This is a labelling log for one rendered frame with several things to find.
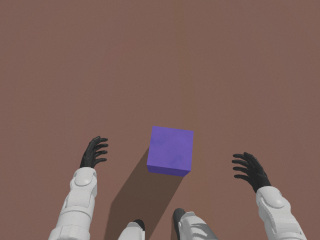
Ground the right robot shin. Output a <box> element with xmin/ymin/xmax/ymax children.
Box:
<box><xmin>180</xmin><ymin>211</ymin><xmax>196</xmax><ymax>240</ymax></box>

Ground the robot left hand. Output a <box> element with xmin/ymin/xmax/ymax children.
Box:
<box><xmin>79</xmin><ymin>136</ymin><xmax>109</xmax><ymax>168</ymax></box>

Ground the right robot thigh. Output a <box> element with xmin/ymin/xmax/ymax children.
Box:
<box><xmin>178</xmin><ymin>216</ymin><xmax>219</xmax><ymax>240</ymax></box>

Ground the carton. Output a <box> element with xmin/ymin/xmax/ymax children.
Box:
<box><xmin>146</xmin><ymin>126</ymin><xmax>194</xmax><ymax>177</ymax></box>

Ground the robot right hand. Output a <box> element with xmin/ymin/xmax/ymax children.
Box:
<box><xmin>231</xmin><ymin>152</ymin><xmax>271</xmax><ymax>194</ymax></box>

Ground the robot right forearm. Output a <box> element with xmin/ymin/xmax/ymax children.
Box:
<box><xmin>256</xmin><ymin>186</ymin><xmax>307</xmax><ymax>240</ymax></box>

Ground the robot left forearm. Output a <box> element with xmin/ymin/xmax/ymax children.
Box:
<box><xmin>48</xmin><ymin>167</ymin><xmax>97</xmax><ymax>240</ymax></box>

